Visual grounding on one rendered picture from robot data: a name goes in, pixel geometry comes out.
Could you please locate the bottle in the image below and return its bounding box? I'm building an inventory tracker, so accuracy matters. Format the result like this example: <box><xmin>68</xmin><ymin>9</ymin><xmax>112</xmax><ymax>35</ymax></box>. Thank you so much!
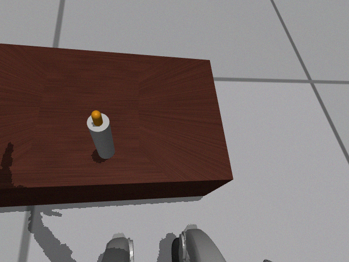
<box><xmin>87</xmin><ymin>110</ymin><xmax>115</xmax><ymax>159</ymax></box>

